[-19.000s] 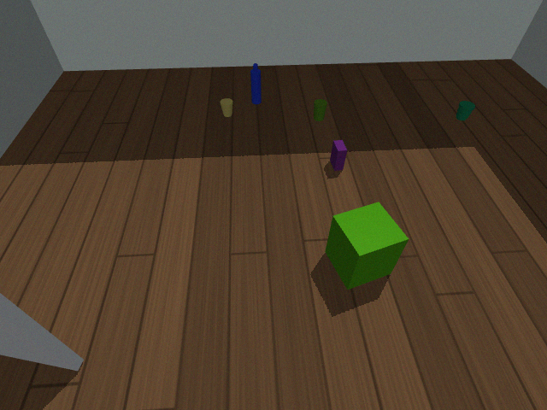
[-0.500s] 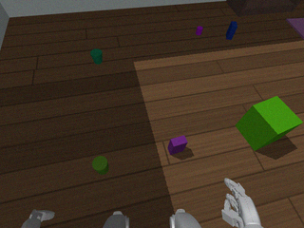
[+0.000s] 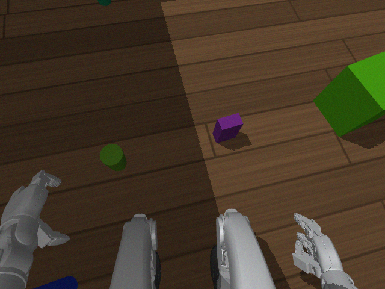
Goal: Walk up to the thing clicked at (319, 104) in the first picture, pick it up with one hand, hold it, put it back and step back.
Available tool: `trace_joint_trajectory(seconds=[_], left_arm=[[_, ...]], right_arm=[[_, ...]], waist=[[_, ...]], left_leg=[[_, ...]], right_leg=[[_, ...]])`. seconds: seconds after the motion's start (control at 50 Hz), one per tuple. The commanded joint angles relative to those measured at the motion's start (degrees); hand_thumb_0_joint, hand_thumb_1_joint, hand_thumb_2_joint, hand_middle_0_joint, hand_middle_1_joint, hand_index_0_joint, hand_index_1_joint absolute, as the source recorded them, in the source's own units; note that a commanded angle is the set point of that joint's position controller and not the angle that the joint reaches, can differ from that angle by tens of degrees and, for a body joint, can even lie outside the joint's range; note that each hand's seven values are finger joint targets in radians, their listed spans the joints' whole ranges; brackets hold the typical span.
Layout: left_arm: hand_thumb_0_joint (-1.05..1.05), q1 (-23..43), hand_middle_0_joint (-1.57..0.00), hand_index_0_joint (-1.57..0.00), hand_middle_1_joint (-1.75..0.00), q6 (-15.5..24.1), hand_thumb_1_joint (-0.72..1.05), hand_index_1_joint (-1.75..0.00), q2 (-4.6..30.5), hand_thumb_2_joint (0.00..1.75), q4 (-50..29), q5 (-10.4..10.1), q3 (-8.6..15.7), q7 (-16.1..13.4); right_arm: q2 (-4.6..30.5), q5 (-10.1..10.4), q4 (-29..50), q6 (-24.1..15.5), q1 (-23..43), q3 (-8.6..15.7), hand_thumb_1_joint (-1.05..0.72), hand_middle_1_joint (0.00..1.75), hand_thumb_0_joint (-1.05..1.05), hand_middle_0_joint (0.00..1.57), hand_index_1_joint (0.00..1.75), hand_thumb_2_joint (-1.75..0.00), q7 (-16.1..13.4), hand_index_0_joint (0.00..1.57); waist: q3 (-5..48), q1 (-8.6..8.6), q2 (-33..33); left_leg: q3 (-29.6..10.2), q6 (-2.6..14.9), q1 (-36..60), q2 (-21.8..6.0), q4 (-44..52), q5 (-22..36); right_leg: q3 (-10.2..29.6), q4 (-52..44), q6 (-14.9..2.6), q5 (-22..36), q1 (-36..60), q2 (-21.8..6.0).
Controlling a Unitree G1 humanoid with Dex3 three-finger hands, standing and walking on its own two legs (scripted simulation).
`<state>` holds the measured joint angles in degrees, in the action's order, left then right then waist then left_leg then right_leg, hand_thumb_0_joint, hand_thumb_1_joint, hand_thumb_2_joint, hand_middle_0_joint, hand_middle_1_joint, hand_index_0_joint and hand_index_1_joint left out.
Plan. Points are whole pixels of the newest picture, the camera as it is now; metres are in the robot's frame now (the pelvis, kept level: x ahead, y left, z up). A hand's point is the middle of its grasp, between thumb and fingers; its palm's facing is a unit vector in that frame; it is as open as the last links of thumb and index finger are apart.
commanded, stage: rise first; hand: left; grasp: from above
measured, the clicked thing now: (115, 159) +0.53 +0.26 -0.48
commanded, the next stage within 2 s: none
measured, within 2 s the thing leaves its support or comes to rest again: neither
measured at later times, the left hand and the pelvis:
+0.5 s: hand (71, 179) +0.40 +0.32 -0.26, palm faces -0.47 -0.15 -0.87, open 13.9 cm; pelvis -0.04 +0.01 -0.14, yaw -4 degrees
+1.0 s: hand (80, 165) +0.46 +0.32 -0.32, palm faces -0.46 +0.01 -0.89, open 14.1 cm; pelvis -0.04 +0.01 -0.18, yaw -6 degrees
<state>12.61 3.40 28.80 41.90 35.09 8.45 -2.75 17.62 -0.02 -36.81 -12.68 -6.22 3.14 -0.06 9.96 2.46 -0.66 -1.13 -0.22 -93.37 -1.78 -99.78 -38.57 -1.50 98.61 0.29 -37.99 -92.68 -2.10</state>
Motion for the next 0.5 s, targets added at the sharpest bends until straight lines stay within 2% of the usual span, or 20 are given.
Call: trace_joint_trajectory(seconds=[0.0,0.02,0.06,0.12,0.16,0.18,0.2,0.26,0.3,0.38,0.44,0.46,0.48], left_arm=[[0.0,13.8,-0.06,-0.07,-1.14,4.0,-0.56,-1.13,20.3,0.99,-0.9,5.5,6.7,-2.4],[0.0,16.2,-0.06,-0.06,-1.13,4.7,-0.57,-1.13,21.7,1.01,0.6,6.7,7.1,-2.5],[0.0,21.2,-0.05,-0.06,-1.14,6.0,-0.56,-1.13,22.5,1.01,2.4,9.3,6.2,-2.6],[0.0,26.9,-0.04,-0.05,-1.13,8.0,-0.52,-1.12,24.7,1.01,6.3,12.2,6.2,-2.5],[0.0,31.0,-0.04,-0.04,-1.11,9.2,-0.54,-1.11,28.0,1.03,7.4,14.6,6.9,-2.7],[0.0,32.6,-0.04,-0.05,-1.12,9.6,-0.53,-1.11,27.6,1.02,8.3,15.5,6.3,-2.8],[0.0,33.6,-0.04,-0.05,-1.12,10.1,-0.53,-1.11,29.1,1.02,9.3,16.4,7.2,-3.1],[0.0,35.9,-0.04,-0.05,-1.1,11.4,-0.53,-1.09,31.9,1.02,12.6,19.2,7.9,-3.7],[0.0,38.9,-0.04,-0.06,-1.11,12.6,-0.51,-1.09,31.6,0.99,13.4,20.6,6.9,-4.1],[0.0,43.2,-0.05,-0.06,-1.08,14.7,-0.51,-1.06,34.2,1.0,15.2,24.0,7.2,-6.1],[0.0,47.4,-0.05,-0.06,-1.06,15.6,-0.51,-1.04,34.9,0.99,16.9,26.6,6.1,-7.8],[0.0,48.5,-0.05,-0.06,-1.05,15.7,-0.52,-1.04,37.1,1.0,17.0,27.5,7.4,-8.7],[0.0,48.1,-0.05,-0.06,-1.04,15.5,-0.52,-1.03,36.9,1.01,18.3,28.6,7.3,-9.4]], right_arm=[[9.1,0.1,2.8,-0.5,-6.7,3.6,-0.9,0.3,0.0,0.2,0.3,-0.9,0.8,0.2],[9.4,-0.1,2.4,0.0,-7.3,3.9,-0.9,0.3,0.0,0.2,0.3,-0.9,1.0,0.2],[9.5,-0.4,1.3,0.9,-8.2,4.0,-0.88,0.3,0.0,0.2,0.3,-0.9,1.5,0.2],[9.8,-0.9,0.3,2.4,-9.3,3.9,-0.85,0.3,0.0,0.2,0.3,-0.89,2.0,0.2],[10.0,-1.2,0.0,3.3,-10.1,4.0,-0.85,0.3,0.0,0.2,0.3,-0.89,2.0,0.2],[9.9,-1.4,-0.4,3.9,-10.8,3.7,-0.86,0.3,0.0,0.2,0.3,-0.89,2.2,0.2],[10.0,-1.5,-0.4,4.3,-10.9,3.6,-0.86,0.3,0.0,0.2,0.3,-0.89,2.3,0.2],[10.4,-2.0,-0.8,5.8,-11.2,3.2,-0.86,0.3,0.0,0.2,0.3,-0.89,2.6,0.2],[10.3,-2.3,-1.2,6.8,-11.2,3.0,-0.87,0.3,0.0,0.2,0.3,-0.9,2.9,0.2],[10.6,-3.3,-1.5,8.5,-11.7,2.5,-0.88,0.3,0.0,0.2,0.3,-0.9,3.5,0.2],[11.1,-3.9,-2.2,9.6,-12.3,2.1,-0.88,0.3,0.0,0.2,0.3,-0.9,4.0,0.2],[11.4,-4.1,-2.3,9.9,-12.2,2.0,-0.88,0.3,0.0,0.2,0.3,-0.9,4.0,0.2],[11.4,-4.2,-2.5,10.4,-12.6,1.8,-0.88,0.3,0.0,0.2,0.3,-0.9,4.1,0.2]], waist=[[32.8,-1.1,-3.4],[33.9,-0.82,-2.6],[35.6,-0.32,-2.9],[36.3,0.31,-3.0],[38.1,0.62,-2.5],[38.2,1.25,-2.6],[38.3,0.99,-2.5],[36.6,0.99,-4.3],[34.4,2.28,-5.9],[33.8,2.79,-8.8],[32.2,4.32,-11.6],[32.9,3.9,-11.2],[33.1,3.83,-12.0]], left_leg=[[0.7,1.71,13.0,2.1,4.9,16.4],[0.7,1.87,12.0,2.0,3.5,16.0],[0.8,2.04,10.8,1.7,0.4,17.5],[0.5,1.92,7.5,1.6,-2.1,15.1],[0.9,2.24,4.8,1.6,-4.3,12.9],[1.0,2.38,4.2,1.6,-5.2,13.0],[0.8,2.27,3.0,1.6,-5.5,12.3],[0.1,2.14,1.6,1.5,-6.5,10.5],[-0.3,2.23,0.4,1.4,-7.4,7.9],[-1.3,2.09,0.0,1.3,-9.0,5.9],[-2.3,1.81,-0.1,1.2,-9.8,4.9],[-2.5,1.88,0.0,1.2,-10.2,4.7],[-2.6,1.68,0.7,1.2,-10.4,5.7]], right_leg=[[0.6,-6.9,-1.83,15.8,13.4,2.0],[0.5,-6.3,-1.73,15.7,12.6,2.0],[0.2,-4.0,-1.63,17.0,10.7,1.9],[-0.7,-1.1,-1.68,14.6,7.4,2.0],[-0.6,-0.5,-1.4,13.2,7.8,2.2],[-0.6,0.1,-1.35,13.5,7.5,2.2],[-1.0,1.0,-1.43,12.5,6.7,2.3],[-2.1,3.5,-1.76,9.9,2.2,2.6],[-2.8,4.6,-1.76,7.8,-0.6,2.6],[-3.7,7.4,-1.93,5.8,-5.3,2.7],[-4.4,9.6,-2.19,5.3,-9.6,2.6],[-4.6,10.1,-2.22,5.2,-10.0,2.6],[-4.7,10.6,-2.3,5.8,-11.1,2.6]])
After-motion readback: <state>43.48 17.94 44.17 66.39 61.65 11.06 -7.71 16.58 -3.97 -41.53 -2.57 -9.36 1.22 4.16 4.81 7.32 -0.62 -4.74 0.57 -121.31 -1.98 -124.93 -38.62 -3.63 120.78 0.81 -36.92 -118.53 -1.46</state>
